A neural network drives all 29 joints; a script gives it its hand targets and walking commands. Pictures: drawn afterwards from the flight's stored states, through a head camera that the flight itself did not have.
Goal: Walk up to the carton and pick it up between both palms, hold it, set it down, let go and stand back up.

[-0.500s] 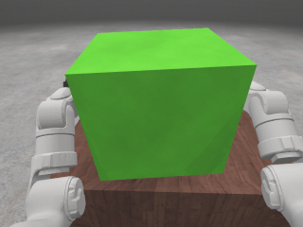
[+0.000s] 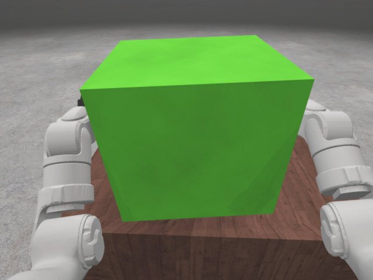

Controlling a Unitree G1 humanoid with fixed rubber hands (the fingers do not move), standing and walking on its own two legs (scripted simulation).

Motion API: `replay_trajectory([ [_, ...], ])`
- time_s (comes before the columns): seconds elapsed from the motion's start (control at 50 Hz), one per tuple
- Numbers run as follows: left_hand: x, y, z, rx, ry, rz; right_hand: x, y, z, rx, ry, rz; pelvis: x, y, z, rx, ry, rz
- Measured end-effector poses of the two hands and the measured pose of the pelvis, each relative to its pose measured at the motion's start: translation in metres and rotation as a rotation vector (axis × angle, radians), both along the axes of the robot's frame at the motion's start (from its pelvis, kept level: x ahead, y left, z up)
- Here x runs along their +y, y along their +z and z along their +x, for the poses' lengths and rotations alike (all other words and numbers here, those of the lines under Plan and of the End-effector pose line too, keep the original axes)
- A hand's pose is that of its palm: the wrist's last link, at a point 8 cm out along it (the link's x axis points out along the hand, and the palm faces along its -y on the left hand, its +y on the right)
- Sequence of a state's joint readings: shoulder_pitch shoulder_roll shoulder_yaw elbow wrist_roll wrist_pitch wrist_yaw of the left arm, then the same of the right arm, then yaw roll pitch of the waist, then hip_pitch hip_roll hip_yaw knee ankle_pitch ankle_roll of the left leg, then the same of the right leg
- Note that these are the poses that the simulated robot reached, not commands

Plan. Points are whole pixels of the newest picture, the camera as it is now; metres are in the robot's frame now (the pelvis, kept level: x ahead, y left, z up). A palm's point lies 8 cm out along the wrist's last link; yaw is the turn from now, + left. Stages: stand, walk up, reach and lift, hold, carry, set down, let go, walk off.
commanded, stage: hold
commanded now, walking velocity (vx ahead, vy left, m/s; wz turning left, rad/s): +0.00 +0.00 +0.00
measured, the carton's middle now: (193, 122) +0.39 -0.01 +0.22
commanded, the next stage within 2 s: none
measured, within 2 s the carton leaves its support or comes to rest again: neither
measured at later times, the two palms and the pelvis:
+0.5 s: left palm (90, 113) +0.36 +0.19 +0.27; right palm (297, 108) +0.36 -0.21 +0.27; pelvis +0.00 +0.00 +0.00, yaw +0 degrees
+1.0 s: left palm (88, 115) +0.36 +0.20 +0.27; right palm (295, 109) +0.36 -0.21 +0.27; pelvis +0.00 +0.00 +0.00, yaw +0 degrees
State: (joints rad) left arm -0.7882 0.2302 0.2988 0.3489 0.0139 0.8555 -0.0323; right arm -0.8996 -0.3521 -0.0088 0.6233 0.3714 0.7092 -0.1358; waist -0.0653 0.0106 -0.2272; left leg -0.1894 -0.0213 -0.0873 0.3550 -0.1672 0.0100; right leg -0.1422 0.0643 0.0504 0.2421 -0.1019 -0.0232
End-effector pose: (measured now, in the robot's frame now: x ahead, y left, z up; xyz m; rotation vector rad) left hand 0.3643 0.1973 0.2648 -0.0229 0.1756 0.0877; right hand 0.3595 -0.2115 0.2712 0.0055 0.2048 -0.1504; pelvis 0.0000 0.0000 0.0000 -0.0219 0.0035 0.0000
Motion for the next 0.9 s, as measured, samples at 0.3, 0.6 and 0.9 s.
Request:
replay_trajectory([
  [0.3, -0.0043, -0.0002, -0.0024, -0.008, -0.005, 0.009, -0.0043, -0.0002, -0.0044, -0.007, -0.005, 0.002, 0.0010, 0.0001, 0.0013, -0.003, -0.005, 0.001],
  [0.6, -0.0014, 0.0046, -0.0033, -0.005, 0.005, -0.005, -0.0014, 0.0036, -0.0024, -0.004, 0.000, 0.015, -0.0004, -0.0001, -0.0015, -0.002, -0.004, 0.002],
  [0.9, 0.0003, 0.0020, -0.0032, -0.007, 0.001, 0.007, 0.0003, 0.0019, -0.0027, -0.006, 0.001, 0.002, 0.0008, -0.0001, -0.0009, -0.001, 0.002, 0.000],
])
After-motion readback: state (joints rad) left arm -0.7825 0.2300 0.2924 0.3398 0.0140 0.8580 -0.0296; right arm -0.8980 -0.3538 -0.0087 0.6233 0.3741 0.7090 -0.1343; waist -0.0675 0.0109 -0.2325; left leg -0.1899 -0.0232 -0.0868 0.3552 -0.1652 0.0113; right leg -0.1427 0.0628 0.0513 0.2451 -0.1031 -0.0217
